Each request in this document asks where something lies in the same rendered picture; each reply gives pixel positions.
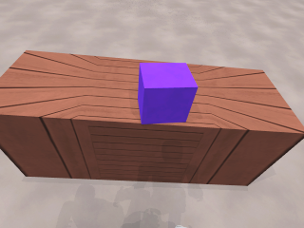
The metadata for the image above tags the pedestal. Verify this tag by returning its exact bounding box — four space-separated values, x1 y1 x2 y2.
0 50 304 186

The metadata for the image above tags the carton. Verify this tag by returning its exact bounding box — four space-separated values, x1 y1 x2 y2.
138 63 198 124

